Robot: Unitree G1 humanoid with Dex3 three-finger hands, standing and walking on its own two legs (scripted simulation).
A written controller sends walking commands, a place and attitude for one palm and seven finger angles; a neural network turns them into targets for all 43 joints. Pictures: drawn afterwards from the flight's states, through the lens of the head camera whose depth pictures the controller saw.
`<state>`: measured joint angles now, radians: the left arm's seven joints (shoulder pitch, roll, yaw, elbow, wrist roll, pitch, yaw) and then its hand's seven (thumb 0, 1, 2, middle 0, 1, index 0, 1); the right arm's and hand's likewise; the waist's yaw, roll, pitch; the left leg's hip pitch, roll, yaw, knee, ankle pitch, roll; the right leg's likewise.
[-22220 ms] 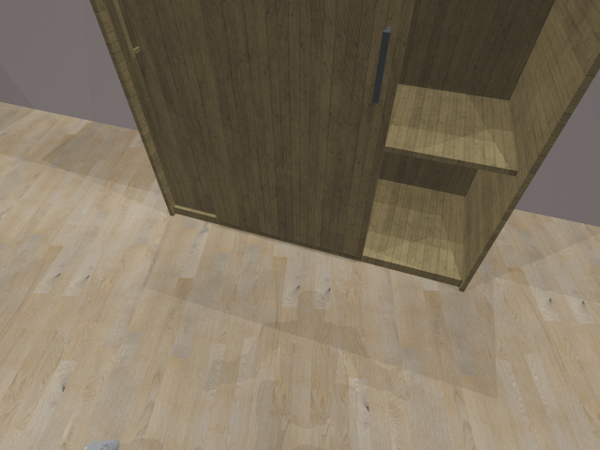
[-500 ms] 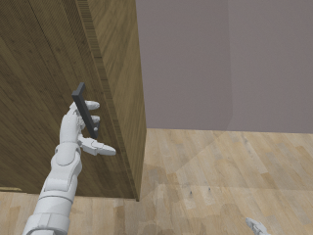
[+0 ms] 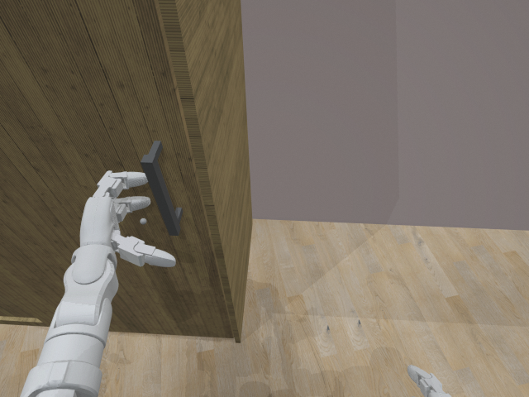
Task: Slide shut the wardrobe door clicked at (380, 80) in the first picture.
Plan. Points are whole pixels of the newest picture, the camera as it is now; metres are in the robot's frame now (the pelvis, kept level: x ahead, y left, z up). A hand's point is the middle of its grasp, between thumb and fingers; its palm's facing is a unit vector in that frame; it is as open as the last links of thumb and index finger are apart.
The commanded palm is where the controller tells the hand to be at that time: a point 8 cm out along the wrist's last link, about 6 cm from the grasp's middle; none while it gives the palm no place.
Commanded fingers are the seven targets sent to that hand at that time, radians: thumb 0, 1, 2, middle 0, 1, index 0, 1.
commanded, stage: slip the hand off the handle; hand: left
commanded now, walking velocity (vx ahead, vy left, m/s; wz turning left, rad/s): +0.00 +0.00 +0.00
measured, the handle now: (166, 191) +0.40 +0.19 +0.09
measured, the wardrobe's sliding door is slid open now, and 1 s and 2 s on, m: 0.00 0.00 0.00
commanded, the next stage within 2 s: draw the hand back to the body in 1.02 s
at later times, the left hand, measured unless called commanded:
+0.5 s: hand (122, 258) +0.29 +0.23 +0.07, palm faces +0.21 -0.96 -0.17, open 14.6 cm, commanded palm +0.25 +0.27 +0.09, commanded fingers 0.00 -0.55 0.20 -0.25 -1.15 -0.25 -1.15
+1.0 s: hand (99, 308) +0.21 +0.23 +0.08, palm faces +0.25 -0.95 -0.19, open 14.7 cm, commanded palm +0.19 +0.28 +0.09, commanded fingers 0.00 -0.55 0.20 -0.25 -1.15 -0.25 -1.15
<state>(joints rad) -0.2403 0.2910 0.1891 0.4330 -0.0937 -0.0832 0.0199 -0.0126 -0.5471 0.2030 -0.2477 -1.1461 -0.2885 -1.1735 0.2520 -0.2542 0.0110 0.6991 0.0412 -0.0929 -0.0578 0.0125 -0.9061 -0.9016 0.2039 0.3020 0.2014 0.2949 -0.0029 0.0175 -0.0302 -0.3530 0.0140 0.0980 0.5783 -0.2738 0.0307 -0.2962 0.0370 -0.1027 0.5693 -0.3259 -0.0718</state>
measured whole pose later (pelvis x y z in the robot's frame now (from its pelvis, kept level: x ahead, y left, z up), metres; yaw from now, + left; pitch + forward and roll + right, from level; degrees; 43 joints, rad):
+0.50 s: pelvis -0.01 +0.01 +0.00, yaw +0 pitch +1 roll +0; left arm 0.03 0.26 0.17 0.19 -0.11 -0.08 0.01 -0.01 -0.55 0.20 -0.25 -1.15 -0.26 -1.16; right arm 0.25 -0.25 0.02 0.69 0.04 -0.13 -0.06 0.01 -0.91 -0.90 0.20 0.30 0.20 0.29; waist 0.01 0.03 -0.03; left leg -0.32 0.01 0.11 0.57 -0.27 0.05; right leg -0.26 0.03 -0.09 0.55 -0.31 -0.06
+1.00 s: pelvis -0.02 -0.01 +0.00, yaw +1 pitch -1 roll +0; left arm 0.24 0.28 0.21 0.01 -0.18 -0.09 -0.06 -0.01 -0.55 0.20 -0.25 -1.15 -0.25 -1.15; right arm 0.20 -0.25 0.04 0.68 0.04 -0.21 -0.09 0.01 -0.90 -0.90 0.20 0.30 0.20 0.30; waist 0.05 0.04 -0.01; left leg -0.31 0.02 0.07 0.58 -0.25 0.02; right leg -0.23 0.04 -0.13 0.56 -0.31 -0.08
